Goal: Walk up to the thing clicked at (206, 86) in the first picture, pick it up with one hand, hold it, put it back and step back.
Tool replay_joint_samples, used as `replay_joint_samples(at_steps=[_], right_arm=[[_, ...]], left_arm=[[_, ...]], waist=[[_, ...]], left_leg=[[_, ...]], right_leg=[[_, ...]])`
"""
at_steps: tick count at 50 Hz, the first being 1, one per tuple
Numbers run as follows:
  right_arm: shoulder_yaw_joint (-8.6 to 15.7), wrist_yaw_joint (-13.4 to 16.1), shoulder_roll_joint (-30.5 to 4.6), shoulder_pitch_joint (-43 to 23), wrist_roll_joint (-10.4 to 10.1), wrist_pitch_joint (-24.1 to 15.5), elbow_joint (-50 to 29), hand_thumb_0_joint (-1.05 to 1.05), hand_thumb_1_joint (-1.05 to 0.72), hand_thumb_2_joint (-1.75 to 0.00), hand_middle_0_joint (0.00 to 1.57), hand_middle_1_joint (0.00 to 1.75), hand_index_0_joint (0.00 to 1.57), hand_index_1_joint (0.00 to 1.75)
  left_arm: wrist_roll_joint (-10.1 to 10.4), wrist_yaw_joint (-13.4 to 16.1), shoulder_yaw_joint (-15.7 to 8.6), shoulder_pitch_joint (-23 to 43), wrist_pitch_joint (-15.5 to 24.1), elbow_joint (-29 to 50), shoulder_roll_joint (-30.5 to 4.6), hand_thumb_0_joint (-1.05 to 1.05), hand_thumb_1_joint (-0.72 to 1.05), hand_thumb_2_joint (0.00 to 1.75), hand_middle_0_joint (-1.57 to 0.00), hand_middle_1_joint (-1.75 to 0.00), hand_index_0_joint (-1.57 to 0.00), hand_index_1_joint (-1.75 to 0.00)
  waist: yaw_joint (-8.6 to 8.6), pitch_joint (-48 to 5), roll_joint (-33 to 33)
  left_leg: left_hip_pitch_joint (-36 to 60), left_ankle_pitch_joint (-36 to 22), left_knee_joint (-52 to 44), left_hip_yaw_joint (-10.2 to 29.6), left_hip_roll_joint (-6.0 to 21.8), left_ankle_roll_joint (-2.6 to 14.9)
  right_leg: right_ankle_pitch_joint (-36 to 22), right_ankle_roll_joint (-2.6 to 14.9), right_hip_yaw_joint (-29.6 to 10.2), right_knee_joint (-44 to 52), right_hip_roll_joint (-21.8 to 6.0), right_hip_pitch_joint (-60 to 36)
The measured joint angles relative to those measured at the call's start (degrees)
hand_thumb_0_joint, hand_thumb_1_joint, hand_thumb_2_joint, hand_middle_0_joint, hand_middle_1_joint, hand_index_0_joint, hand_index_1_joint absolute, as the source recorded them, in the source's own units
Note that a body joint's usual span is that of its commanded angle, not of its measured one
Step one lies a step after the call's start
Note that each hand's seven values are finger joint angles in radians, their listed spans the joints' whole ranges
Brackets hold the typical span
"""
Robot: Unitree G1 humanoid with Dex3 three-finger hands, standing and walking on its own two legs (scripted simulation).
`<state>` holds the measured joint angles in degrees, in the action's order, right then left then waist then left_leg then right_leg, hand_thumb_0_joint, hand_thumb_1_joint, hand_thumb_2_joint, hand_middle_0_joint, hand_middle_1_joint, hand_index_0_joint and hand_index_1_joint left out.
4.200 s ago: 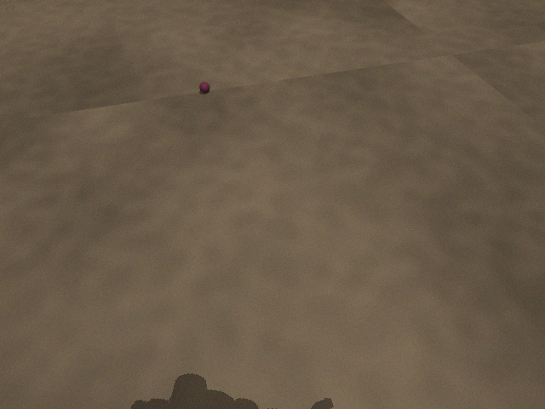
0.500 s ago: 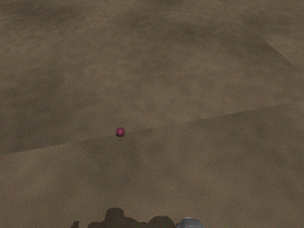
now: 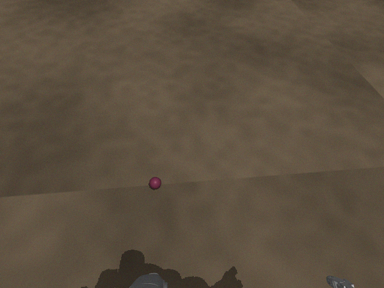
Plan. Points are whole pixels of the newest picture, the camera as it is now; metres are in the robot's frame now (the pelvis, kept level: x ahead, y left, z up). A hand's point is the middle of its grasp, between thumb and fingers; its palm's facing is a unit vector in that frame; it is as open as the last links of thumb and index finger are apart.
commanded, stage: walk up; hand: left
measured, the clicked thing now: (155, 182) +0.72 +0.20 -0.72
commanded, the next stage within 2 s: stand in 1.94 s
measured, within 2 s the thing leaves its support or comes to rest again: neither
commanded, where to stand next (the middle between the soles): +0.28 +0.00 m, yaw -1 degrees
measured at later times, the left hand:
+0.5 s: hand (93, 241) +0.22 +0.24 -0.11, palm faces -0.06 -0.90 -0.44, open 7.4 cm
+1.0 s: hand (96, 239) +0.24 +0.25 -0.15, palm faces -0.03 -0.94 -0.34, open 7.4 cm
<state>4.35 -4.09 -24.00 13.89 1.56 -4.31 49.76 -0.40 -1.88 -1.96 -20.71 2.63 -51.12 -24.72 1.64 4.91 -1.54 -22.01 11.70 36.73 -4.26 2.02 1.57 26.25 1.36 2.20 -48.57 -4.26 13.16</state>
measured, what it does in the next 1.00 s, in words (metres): walks ahead: right foot, then left foot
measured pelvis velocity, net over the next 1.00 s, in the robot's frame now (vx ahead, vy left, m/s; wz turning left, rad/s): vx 0.17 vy -0.01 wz -0.01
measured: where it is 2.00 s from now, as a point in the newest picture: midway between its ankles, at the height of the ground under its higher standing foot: outside the picture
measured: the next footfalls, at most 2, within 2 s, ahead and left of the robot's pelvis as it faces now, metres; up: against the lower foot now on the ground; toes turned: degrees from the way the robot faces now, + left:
right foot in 0.36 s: +0.24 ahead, -0.15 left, +0.00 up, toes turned -3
left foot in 0.68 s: +0.26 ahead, +0.12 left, +0.00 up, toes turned +0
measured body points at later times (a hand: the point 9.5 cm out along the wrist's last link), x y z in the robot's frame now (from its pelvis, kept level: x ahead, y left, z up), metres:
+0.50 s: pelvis +0.13 -0.03 +0.01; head +0.16 -0.06 +0.45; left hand +0.23 +0.29 -0.08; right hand +0.18 -0.35 -0.13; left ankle +0.12 +0.10 -0.67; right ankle +0.20 -0.15 -0.72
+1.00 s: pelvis +0.17 -0.01 +0.01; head +0.19 +0.00 +0.46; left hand +0.24 +0.30 -0.12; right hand +0.28 -0.31 -0.11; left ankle +0.22 +0.12 -0.72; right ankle +0.20 -0.15 -0.72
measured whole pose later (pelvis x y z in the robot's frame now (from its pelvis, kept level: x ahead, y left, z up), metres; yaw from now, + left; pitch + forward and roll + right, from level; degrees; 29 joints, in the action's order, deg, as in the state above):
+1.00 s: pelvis +0.17 -0.01 +0.01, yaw -1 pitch -3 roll -1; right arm -0.2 -1.5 -20.5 5.1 0.1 -0.5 60.5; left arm 0.3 -0.4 0.9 -7.9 0.7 -62.5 -21.4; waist 1.1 4.6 -0.2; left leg -16.5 13.0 32.0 -0.5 2.1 -0.5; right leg 13.8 -1.9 1.9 -30.2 -2.6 13.8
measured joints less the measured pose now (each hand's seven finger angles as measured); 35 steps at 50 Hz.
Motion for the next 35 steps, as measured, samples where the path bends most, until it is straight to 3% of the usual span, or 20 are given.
replay_joint_samples(at_steps=[2, 5, 12, 16, 19, 20, 24, 27, 30, 35], right_arm=[[-0.3, 0.4, 0.6, 0.2, -0.7, -0.4, -1.0, 0.00, -0.90, -0.90, 0.20, 0.30, 0.21, 0.30], [-1.2, 1.0, 1.5, 1.0, -1.1, -0.6, -1.6, 0.00, -0.90, -0.90, 0.20, 0.30, 0.21, 0.30], [-1.5, 1.1, 0.8, 3.9, -0.8, -0.2, -1.7, 0.00, -0.90, -0.90, 0.21, 0.30, 0.21, 0.30], [-1.2, 0.9, -0.3, 5.3, -0.7, 0.7, -1.3, 0.00, -0.90, -0.90, 0.21, 0.30, 0.21, 0.30], [-1.3, 1.1, -1.0, 6.0, -0.9, 1.7, -1.0, 0.00, -0.90, -0.90, 0.21, 0.30, 0.21, 0.30], [-1.3, 1.5, -1.2, 5.7, -1.0, 2.1, -0.7, 0.01, -0.90, -0.90, 0.21, 0.30, 0.21, 0.30], [-1.8, 2.6, -0.7, 3.3, -1.2, 3.7, 0.8, 0.01, -0.90, -0.90, 0.20, 0.30, 0.20, 0.30], [-1.9, 2.6, -0.6, 1.8, -1.3, 3.8, 1.2, 0.01, -0.90, -0.90, 0.20, 0.30, 0.20, 0.30], [-1.9, 2.6, -0.2, 0.4, -1.2, 3.9, 1.9, 0.01, -0.90, -0.90, 0.20, 0.30, 0.20, 0.30], [-1.6, 3.0, 0.7, -1.6, -0.8, 3.7, 4.2, 0.00, -0.90, -0.90, 0.20, 0.30, 0.20, 0.30]], left_arm=[[0.1, 0.4, 0.4, 1.0, -0.6, -0.8, 0.0, 0.01, 0.90, 0.89, -0.21, -0.30, -0.20, -0.30], [0.4, 0.2, 0.4, 2.3, -0.4, -0.9, -0.4, 0.01, 0.90, 0.89, -0.21, -0.30, -0.20, -0.30], [-0.4, -1.4, -0.2, 4.2, -0.8, -0.7, 0.2, 0.01, 0.91, 0.90, -0.20, -0.30, -0.20, -0.30], [-0.5, -1.8, -0.5, 4.9, -0.2, -0.8, 0.6, 0.01, 0.90, 0.90, -0.21, -0.30, -0.20, -0.30], [-0.7, -0.9, -0.8, 5.2, 1.1, -0.8, 0.5, 0.01, 0.90, 0.90, -0.21, -0.30, -0.20, -0.30], [-0.9, -0.4, -0.9, 5.7, 1.5, -0.8, 0.8, 0.01, 0.90, 0.90, -0.21, -0.30, -0.20, -0.30], [0.0, 0.7, 0.2, 6.9, 1.8, 0.5, 2.0, 0.01, 0.90, 0.89, -0.21, -0.30, -0.20, -0.30], [-0.1, 1.2, 1.2, 7.1, 1.5, 1.3, 2.7, 0.01, 0.90, 0.89, -0.21, -0.30, -0.20, -0.30], [-0.6, 1.6, 1.6, 7.4, 0.9, 1.1, 2.8, 0.01, 0.90, 0.89, -0.21, -0.30, -0.20, -0.30], [0.1, 1.9, 2.1, 9.5, -1.3, -0.9, 2.2, 0.01, 0.90, 0.89, -0.21, -0.30, -0.20, -0.30]], waist=[[-0.70, 0.3, -0.4], [-1.21, 0.5, -1.8], [-2.42, 0.3, -0.9], [-3.20, -0.1, 1.0], [-3.16, -0.3, 2.7], [-3.13, 0.2, 4.0], [-1.93, 1.5, 4.7], [-1.39, 1.7, 5.1], [-0.99, 1.6, 4.9], [-1.30, 1.3, 2.8]], left_leg=[[1.6, 1.4, -0.3, -0.2, -0.1, 0.36], [5.3, 1.2, -4.0, -1.0, -0.7, 0.44], [11.2, 2.5, -8.7, -2.0, -1.2, 0.78], [12.4, 5.4, -7.5, -1.9, -0.6, -0.09], [11.5, 10.3, -1.3, -1.5, 0.9, -1.15], [10.2, 11.3, 2.9, -0.5, 1.9, -0.50], [2.6, 17.2, 18.8, 3.0, -0.6, 0.07], [-1.0, 15.5, 18.7, 3.4, -0.4, -0.21], [-1.6, 12.4, 11.8, 3.5, 0.4, -0.71], [1.6, 2.9, 1.8, 2.8, -0.3, -1.34]], right_leg=[[0.1, 0.84, -2.3, -10.3, 1.8, 5.0], [-3.3, 0.96, -3.2, -13.1, 1.6, 10.4], [-9.4, -0.90, -1.7, -0.3, -1.6, 14.8], [-12.5, -0.81, -1.2, 9.5, -1.4, 12.0], [-16.9, -0.91, -0.3, 15.9, 0.6, 7.7], [-16.3, -1.12, 0.4, 14.7, 1.5, 7.5], [-13.7, -0.64, 0.3, 13.1, 1.4, 6.6], [-13.6, -0.76, 0.2, 14.5, 1.2, 5.3], [-12.8, -1.14, 0.2, 14.0, 1.2, 5.0], [-8.3, -2.52, 0.0, 7.1, 0.0, 7.0]])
